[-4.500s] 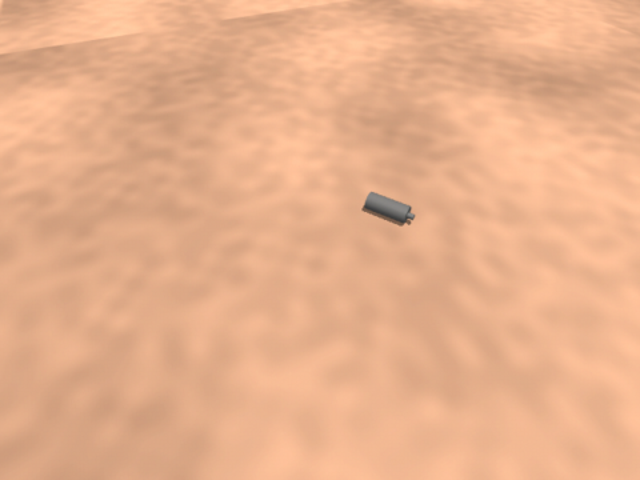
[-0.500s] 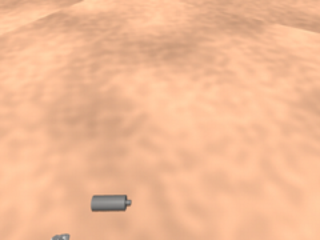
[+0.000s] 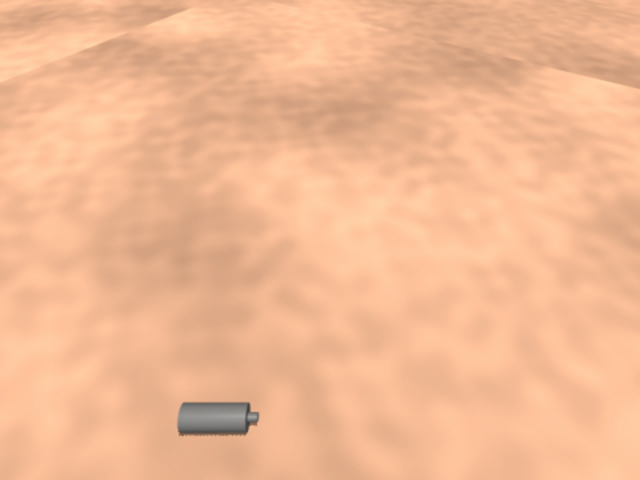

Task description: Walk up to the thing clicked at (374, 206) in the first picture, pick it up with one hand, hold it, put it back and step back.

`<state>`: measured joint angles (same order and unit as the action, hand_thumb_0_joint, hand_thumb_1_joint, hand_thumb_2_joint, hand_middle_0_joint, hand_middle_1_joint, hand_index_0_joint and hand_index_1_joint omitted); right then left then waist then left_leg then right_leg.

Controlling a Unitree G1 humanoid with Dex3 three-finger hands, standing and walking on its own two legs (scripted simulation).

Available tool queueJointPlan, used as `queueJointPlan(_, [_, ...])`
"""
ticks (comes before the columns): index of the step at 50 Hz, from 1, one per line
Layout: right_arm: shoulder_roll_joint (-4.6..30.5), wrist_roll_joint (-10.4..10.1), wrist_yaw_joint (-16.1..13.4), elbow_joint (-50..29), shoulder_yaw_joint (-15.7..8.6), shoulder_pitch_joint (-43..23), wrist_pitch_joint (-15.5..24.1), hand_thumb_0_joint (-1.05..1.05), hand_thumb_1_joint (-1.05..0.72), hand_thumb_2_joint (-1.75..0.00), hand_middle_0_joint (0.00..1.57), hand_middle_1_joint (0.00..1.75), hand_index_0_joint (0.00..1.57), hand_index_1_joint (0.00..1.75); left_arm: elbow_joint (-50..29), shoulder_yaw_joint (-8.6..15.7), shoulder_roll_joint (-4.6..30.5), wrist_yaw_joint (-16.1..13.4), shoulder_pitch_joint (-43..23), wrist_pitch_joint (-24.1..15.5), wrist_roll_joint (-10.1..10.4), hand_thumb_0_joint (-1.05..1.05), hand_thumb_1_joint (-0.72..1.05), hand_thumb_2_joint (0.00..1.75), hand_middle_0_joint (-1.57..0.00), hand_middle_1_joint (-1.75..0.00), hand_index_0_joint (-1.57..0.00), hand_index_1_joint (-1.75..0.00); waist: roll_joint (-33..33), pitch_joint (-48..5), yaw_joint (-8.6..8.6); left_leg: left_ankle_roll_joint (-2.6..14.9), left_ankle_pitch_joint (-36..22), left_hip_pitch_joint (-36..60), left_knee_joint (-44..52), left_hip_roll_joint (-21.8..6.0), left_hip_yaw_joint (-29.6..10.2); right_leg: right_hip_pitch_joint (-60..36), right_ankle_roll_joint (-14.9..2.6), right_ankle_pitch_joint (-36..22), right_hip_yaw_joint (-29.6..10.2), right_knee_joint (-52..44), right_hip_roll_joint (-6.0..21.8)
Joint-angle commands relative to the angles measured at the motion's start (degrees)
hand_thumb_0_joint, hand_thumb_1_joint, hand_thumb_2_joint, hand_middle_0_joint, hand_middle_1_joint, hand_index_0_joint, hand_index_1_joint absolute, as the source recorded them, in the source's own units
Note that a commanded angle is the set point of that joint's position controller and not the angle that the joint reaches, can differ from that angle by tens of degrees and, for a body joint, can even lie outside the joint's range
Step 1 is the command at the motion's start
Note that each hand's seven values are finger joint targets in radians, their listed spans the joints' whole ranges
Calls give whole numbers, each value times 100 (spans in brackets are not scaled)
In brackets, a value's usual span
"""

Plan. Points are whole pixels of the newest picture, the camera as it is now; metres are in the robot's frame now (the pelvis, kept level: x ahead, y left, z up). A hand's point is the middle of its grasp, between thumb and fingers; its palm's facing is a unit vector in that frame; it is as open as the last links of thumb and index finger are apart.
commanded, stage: walk up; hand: left
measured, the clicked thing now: (220, 417) +0.43 +0.31 -0.74
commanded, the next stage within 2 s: stand in 0.46 s
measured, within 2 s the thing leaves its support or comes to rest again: neither
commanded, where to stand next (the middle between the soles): +0.06 +0.01 m, yaw +1 degrees
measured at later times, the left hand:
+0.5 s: hand out of the picture +0.10 +0.25 -0.16, palm faces -0.01 -0.95 -0.33, open 7.3 cm
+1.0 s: hand out of the picture +0.11 +0.25 -0.15, palm faces +0.00 -0.94 -0.35, open 7.3 cm
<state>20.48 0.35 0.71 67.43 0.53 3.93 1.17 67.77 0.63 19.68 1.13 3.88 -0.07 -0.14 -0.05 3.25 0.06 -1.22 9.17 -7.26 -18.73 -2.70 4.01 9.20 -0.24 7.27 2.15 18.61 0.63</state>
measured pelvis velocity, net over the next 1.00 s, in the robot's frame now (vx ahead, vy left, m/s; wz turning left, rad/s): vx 0.03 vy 0.00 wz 0.02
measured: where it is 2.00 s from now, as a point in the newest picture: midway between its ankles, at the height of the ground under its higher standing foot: outside the picture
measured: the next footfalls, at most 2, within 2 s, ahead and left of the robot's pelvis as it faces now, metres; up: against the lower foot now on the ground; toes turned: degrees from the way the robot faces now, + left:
none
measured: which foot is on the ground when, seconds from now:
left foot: down 0.00-1.00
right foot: down 0.00-1.00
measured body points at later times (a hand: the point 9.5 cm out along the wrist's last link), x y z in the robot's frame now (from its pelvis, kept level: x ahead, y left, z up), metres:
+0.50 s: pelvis +0.01 +0.00 +0.00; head +0.03 +0.00 +0.45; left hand +0.10 +0.30 -0.13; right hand +0.10 -0.30 -0.13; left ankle +0.01 +0.13 -0.75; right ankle +0.03 -0.12 -0.75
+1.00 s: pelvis +0.03 +0.00 +0.00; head +0.04 -0.01 +0.45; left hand +0.11 +0.30 -0.13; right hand +0.11 -0.30 -0.14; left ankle +0.01 +0.13 -0.75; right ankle +0.03 -0.12 -0.75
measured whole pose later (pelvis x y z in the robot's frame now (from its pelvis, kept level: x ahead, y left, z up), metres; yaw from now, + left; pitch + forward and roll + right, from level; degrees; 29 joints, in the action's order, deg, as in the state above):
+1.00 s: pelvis +0.03 +0.00 +0.00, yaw +1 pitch -1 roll +0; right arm 19.8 0.7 0.5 65.9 0.3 5.4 0.8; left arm 66.1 0.0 20.0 0.3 4.9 -0.6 -0.1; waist 0.5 2.4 -0.4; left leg -1.7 10.5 -4.8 -16.9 -2.6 3.0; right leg 6.9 -0.3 9.7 3.2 18.0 0.7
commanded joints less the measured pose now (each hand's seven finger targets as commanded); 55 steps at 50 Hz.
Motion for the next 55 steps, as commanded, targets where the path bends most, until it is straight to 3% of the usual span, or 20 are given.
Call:
queueJointPlan(1, [1199,-3,-81,-296,-235,-261,107,0,-90,-90,20,30,20,30,-355,233,1177,-73,-424,-150,-7,0,90,90,-20,-30,-20,-30,-2,-455,-22,186,128,61,432,-544,-608,-25,-50,91,-720,-474,710])
queueJointPlan(6, [1205,-1,-88,-290,-246,-260,106,0,-90,-90,20,30,20,30,-339,233,1173,-74,-310,-136,-30,0,90,90,-20,-30,-20,-30,-31,-506,-13,219,163,113,445,-568,-619,-23,-62,91,-710,-456,700])
queueJointPlan(20, [1177,-6,-104,-349,-267,-226,94,0,-90,-90,20,30,20,30,-415,237,1135,-100,-230,-131,-15,0,90,90,-20,-30,-20,-30,7,-675,0,209,-470,200,365,-594,-595,-305,-37,-571,-644,-334,730])
queueJointPlan(33, [1114,46,-87,-470,-254,-109,75,0,-90,-90,20,30,20,30,-501,184,1256,-143,-259,-180,-24,0,90,90,-20,-30,-20,-30,78,-456,-53,133,-264,14,489,-591,-649,-259,-48,-124,-604,-387,760])
queueJointPlan(46, [1163,32,-104,-477,-275,-100,78,0,-90,-90,20,30,20,30,-508,165,1241,-155,-190,-203,-15,0,90,90,-20,-30,-20,-30,15,-718,-42,135,-1082,347,355,-656,-612,-501,-73,-1090,-523,-260,803])
queueJointPlan(49, [1152,28,-107,-494,-260,-153,73,0,-90,-90,20,30,20,30,-506,162,1241,-158,-164,-201,-20,0,90,90,-20,-30,-20,-30,76,-711,-20,142,-1061,361,354,-660,-606,-515,-68,-1087,-510,-274,806])
queueJointPlan(53, [1143,30,-115,-495,-246,-107,54,0,-90,-90,20,30,20,30,-490,179,1256,-164,-207,-173,-25,0,90,90,-20,-30,-20,-30,44,-561,-37,129,-583,216,464,-619,-624,-435,-50,-613,-517,-351,777])
queueJointPlan(55, [1116,30,-114,-507,-247,-98,53,0,-90,-90,20,30,20,30,-476,190,1285,-165,-175,-174,-25,0,90,90,-20,-30,-20,-30,-34,-554,-42,118,-763,313,436,-641,-629,-376,-63,-666,-500,-326,764])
